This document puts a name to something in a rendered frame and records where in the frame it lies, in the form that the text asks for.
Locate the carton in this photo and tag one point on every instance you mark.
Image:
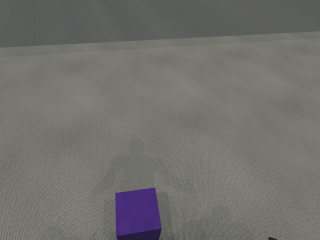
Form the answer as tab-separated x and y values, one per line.
137	215

